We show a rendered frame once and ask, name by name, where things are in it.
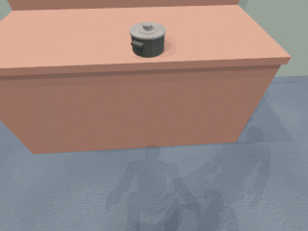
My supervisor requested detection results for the pot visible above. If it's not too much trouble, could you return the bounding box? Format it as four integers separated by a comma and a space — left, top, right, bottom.
130, 35, 165, 58

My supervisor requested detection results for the lid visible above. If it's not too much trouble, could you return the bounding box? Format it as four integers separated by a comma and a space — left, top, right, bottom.
129, 21, 167, 40

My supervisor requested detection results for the knob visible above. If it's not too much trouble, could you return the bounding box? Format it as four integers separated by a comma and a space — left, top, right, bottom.
142, 22, 153, 30

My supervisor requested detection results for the table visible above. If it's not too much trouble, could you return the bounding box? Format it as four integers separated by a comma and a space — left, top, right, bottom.
0, 0, 291, 154

